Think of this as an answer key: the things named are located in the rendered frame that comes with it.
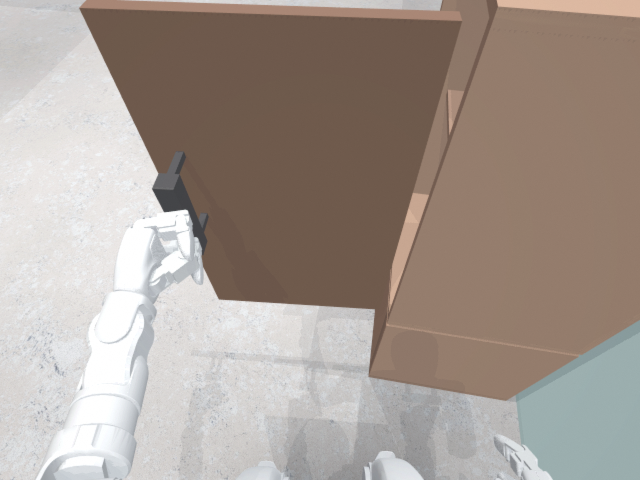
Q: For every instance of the robot left forearm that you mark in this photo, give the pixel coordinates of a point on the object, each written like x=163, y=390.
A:
x=97, y=439

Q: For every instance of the robot right thigh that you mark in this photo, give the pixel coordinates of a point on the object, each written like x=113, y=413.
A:
x=390, y=469

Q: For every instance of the cupboard door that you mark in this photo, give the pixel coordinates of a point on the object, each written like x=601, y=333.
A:
x=304, y=129

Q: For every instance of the handle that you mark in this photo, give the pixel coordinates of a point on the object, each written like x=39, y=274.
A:
x=172, y=196

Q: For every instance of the right robot hand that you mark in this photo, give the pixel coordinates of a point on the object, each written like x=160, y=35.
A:
x=521, y=459

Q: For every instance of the left robot shin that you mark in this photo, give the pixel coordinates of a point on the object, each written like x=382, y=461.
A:
x=266, y=463

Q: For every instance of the left robot hand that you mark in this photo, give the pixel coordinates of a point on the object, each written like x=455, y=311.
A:
x=141, y=253

